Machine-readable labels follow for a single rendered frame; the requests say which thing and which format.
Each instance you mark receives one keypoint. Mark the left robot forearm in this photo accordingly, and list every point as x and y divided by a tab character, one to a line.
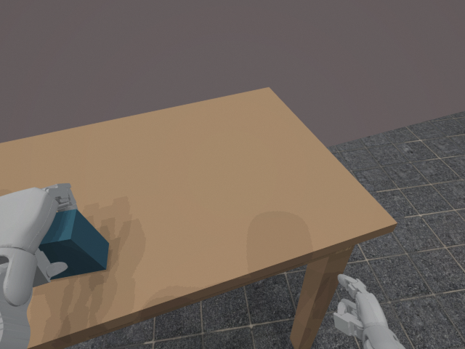
17	272

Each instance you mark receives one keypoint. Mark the sponge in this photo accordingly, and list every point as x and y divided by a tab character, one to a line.
72	239

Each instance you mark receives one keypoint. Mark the table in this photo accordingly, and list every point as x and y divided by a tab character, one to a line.
195	201

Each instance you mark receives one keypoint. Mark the robot right hand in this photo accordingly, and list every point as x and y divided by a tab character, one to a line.
353	318

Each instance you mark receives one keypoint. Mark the robot left hand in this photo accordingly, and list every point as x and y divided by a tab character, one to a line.
25	218

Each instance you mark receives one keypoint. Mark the right robot forearm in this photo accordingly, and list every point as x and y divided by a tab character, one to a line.
380	337

